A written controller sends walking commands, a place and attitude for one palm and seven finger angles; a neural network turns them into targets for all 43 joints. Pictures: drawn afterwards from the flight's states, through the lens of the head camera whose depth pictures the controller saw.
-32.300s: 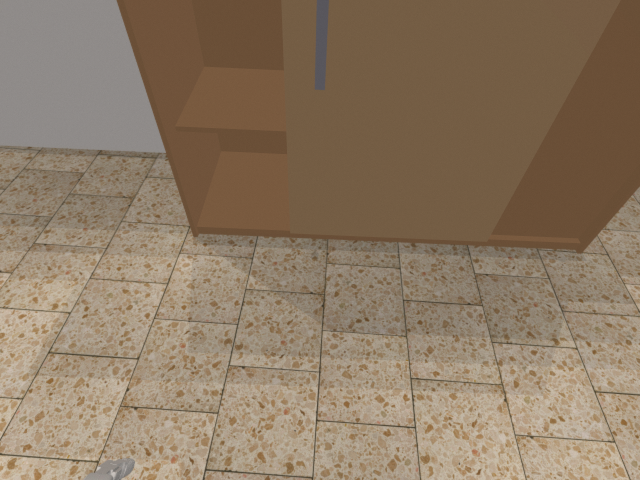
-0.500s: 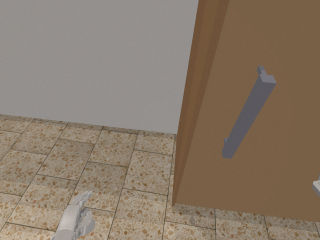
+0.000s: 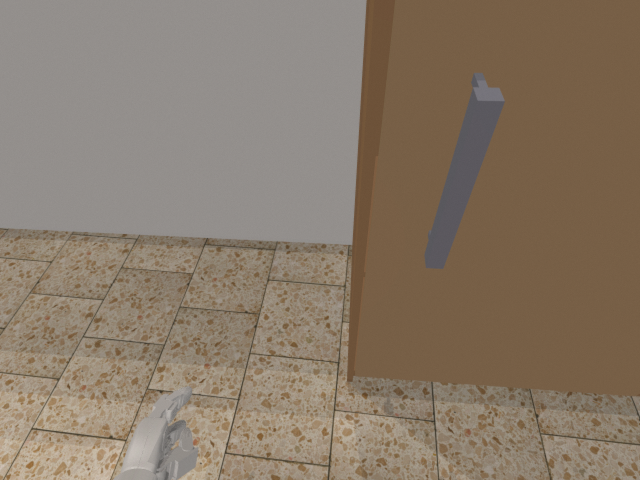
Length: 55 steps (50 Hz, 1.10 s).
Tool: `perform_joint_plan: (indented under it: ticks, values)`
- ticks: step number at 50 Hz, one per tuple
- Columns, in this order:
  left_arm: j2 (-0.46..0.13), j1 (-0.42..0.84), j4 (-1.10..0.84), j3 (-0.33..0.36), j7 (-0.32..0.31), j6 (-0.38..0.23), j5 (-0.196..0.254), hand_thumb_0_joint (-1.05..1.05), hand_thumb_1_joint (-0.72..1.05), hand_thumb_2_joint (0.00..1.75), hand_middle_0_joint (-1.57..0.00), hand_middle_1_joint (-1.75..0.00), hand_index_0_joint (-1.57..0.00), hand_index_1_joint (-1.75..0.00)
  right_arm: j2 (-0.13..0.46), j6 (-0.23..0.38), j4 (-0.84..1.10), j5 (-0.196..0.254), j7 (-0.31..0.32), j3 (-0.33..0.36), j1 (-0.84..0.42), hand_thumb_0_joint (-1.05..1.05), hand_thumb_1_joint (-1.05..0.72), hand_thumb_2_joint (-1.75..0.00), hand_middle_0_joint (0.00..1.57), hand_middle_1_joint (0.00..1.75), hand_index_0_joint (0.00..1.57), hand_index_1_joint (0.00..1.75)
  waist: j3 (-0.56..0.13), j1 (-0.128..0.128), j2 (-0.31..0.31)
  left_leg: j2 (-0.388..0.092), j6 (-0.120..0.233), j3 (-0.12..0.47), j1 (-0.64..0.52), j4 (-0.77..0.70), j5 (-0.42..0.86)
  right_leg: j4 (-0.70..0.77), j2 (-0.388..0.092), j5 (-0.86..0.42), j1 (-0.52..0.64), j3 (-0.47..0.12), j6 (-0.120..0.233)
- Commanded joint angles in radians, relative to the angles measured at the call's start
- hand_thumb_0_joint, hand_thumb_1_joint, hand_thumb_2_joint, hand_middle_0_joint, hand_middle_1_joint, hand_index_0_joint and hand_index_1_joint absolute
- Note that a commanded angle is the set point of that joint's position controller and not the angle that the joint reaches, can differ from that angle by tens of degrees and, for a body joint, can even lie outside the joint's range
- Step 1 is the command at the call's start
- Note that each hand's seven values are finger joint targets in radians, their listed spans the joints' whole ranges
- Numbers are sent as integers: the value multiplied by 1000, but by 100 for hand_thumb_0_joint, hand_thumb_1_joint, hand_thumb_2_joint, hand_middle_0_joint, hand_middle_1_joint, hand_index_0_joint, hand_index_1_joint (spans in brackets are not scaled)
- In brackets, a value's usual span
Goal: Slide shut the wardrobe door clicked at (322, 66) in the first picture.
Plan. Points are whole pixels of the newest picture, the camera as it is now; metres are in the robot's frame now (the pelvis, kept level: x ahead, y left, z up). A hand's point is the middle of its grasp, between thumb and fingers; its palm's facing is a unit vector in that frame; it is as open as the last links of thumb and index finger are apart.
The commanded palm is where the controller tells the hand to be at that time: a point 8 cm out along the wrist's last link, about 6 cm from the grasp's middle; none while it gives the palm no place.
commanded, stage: step back with the hand held close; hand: right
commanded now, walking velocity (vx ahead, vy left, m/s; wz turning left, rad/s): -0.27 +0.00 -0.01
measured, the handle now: (452, 184) +0.48 -0.17 +0.11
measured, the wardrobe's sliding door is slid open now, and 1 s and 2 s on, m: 0.00 0.00 0.00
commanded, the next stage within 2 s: stop stepping back and stand still in 0.58 s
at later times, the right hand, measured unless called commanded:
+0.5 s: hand out of the picture +0.14 -0.26 +0.18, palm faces +0.30 +0.84 -0.45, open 7.4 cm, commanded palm +0.09 -0.30 +0.19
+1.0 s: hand out of the picture +0.00 -0.33 +0.19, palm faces +0.41 +0.82 -0.41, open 7.4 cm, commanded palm -0.05 -0.36 +0.19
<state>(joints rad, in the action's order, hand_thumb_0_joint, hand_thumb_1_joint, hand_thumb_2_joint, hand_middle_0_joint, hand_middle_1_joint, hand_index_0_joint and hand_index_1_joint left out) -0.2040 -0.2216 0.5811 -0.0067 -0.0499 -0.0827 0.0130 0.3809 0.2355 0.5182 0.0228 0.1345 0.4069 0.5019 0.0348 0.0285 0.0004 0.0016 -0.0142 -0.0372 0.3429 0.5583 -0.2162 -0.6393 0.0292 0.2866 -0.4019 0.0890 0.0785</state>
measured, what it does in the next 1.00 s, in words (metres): walks backwards: left foot, then right foot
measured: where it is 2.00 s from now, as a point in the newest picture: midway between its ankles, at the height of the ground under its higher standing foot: outside the picture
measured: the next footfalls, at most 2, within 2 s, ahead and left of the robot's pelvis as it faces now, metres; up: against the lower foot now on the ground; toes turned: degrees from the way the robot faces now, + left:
left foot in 0.42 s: -0.08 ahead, +0.15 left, +0.00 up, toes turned +4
right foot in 0.58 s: +0.01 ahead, -0.08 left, +0.00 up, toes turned +4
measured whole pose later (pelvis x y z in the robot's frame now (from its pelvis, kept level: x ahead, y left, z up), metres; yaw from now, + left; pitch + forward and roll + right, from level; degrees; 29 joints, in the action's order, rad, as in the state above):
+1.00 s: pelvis -0.20 -0.06 +0.00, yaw +3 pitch -4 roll +4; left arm -0.20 -0.26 0.69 0.01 -0.03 -0.08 0.02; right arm 0.46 0.19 0.52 0.04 0.11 0.44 0.50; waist -0.01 0.02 0.00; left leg 0.03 0.01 -0.09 0.17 0.52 -0.26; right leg -1.17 0.04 0.39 -0.56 -0.02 0.00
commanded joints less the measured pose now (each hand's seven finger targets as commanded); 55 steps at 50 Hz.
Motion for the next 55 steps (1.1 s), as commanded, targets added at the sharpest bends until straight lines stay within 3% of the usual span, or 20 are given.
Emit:
perform_joint_plan:
  ticks: [1,4,7,12,18,24,27,29,31,36,38,41,43,45,46,48,50,53,54,55]
  values:
    - [-144,86,-159,55,-19,-60,-5,0,90,90,-20,-30,-20,-30,235,79,226,7,40,162,-47,0,-90,-90,20,30,20,30,-109,-24,72,-103,73,170,17,-70,-71,227,-164,143,49,-281,-10]
    - [-154,97,-165,63,-24,-76,-21,0,90,90,-20,-30,-20,-30,246,96,224,-23,32,202,-75,0,-90,-90,20,30,20,30,-104,-10,250,45,4,67,-222,338,-120,526,-341,404,-210,-467,61]
    - [-138,71,-131,69,-10,-94,-22,0,90,90,-20,-30,-20,-30,210,100,186,-4,23,171,-27,0,-90,-90,20,30,20,30,-112,-4,104,30,11,64,-10,297,-238,431,-319,64,69,-378,62]
    - [-143,79,-86,58,-4,-118,-29,0,90,90,-20,-30,-20,-30,183,84,195,10,17,95,-50,0,-90,-90,20,30,20,30,-202,0,163,31,16,43,12,31,-232,393,-292,-220,329,-322,5]
    - [-148,116,-98,65,-1,-88,-35,0,90,90,-20,-30,-20,-30,246,75,229,36,4,140,-37,0,-90,-90,20,30,20,30,-271,11,199,34,48,7,-152,-190,-88,377,-247,-159,284,-218,-104]
    - [-107,119,-116,69,-1,-53,8,0,90,90,-20,-30,-20,-30,258,72,203,45,-3,145,-40,0,-90,-90,20,30,20,30,-95,-23,-312,-360,237,184,106,-283,336,-450,-29,188,70,-135,-102]
    - [-96,142,-111,24,-20,-43,4,0,90,90,-20,-30,-20,-30,266,62,205,24,5,159,-63,0,-90,-90,20,30,20,30,-44,-51,-48,-230,104,69,-82,-3,665,118,-40,-12,26,-109,-90]
    - [-139,125,-128,56,-27,-71,-8,0,90,90,-20,-30,-20,-30,287,85,311,15,15,174,-91,0,-90,-90,20,30,20,30,-182,-6,330,-17,7,23,17,262,24,288,-273,-809,261,-322,-15]
    - [-131,91,-102,66,-14,-112,-25,0,90,90,-20,-30,-20,-30,274,103,262,31,5,182,-27,0,-90,-90,20,30,20,30,-244,-9,264,50,18,102,62,475,-379,350,-345,-520,240,-430,6]
    - [-134,63,-110,76,13,-127,-8,0,90,90,-20,-30,-20,-30,239,77,346,29,19,189,95,0,-90,-90,20,30,20,30,-225,-23,194,40,9,48,34,362,-222,401,-265,-12,197,-351,24]
    - [-131,75,-120,65,15,-109,-6,0,90,90,-20,-30,-20,-30,242,49,323,25,25,197,111,0,-90,-90,20,30,20,30,-162,-22,249,74,20,-28,-68,240,-224,501,-219,347,72,-314,-17]
    - [-128,76,-115,57,0,-97,-18,0,90,90,-20,-30,-20,-30,241,10,257,18,28,184,64,0,-90,-90,20,30,20,30,-127,-15,278,106,46,-65,-206,-22,-232,526,-170,377,49,-292,-109]
    - [-133,73,-102,57,-8,-84,-19,0,90,90,-20,-30,-20,-30,251,-9,197,12,20,167,33,0,-90,-90,20,30,20,30,-142,-11,183,83,73,-59,-324,-223,-128,388,-107,294,54,-207,-149]
    - [-130,38,-83,67,-8,-70,-10,0,90,90,-20,-30,-20,-30,247,-10,153,17,9,139,7,0,-90,-90,20,30,20,30,-179,-29,-136,-184,194,122,-92,-322,-49,-283,38,169,163,-60,-104]
    - [-134,82,-95,62,3,-55,-1,0,90,90,-20,-30,-20,-30,274,-14,235,35,-3,132,-103,0,-90,-90,20,30,20,30,-138,-34,-226,-322,261,171,32,-319,16,-686,51,117,67,-101,-97]
    - [-131,60,-61,82,4,-62,14,0,90,90,-20,-30,-20,-30,211,-17,82,38,-7,117,-158,0,-90,-90,20,30,20,30,47,-59,-364,-347,227,211,271,-397,-284,-855,-59,149,-49,-237,-77]
    - [-133,127,-82,81,-1,-36,7,0,90,90,-20,-30,-20,-30,213,-14,149,9,-11,75,-260,0,-90,-90,20,30,20,30,104,-68,-189,-307,205,149,359,-321,-372,-577,-135,151,53,-201,-61]
    - [-116,83,-65,46,-27,-61,-4,0,90,90,-20,-30,-20,-30,207,-2,259,-5,28,58,-276,0,-90,-90,20,30,20,30,-31,-69,157,-159,146,59,212,-2,-433,102,-56,161,224,-70,-32]
    - [-134,61,-76,44,-33,-81,-7,0,90,90,-20,-30,-20,-30,213,11,302,-3,41,68,-267,0,-90,-90,20,30,20,30,-53,-60,399,-36,103,-17,199,267,-411,349,-103,269,248,-194,-12]
    - [-146,62,-103,56,-32,-90,-11,0,90,90,-20,-30,-20,-30,240,30,356,-3,53,93,-268,0,-90,-90,20,30,20,30,-15,-54,594,90,40,-100,310,573,-426,451,-305,276,226,-541,63]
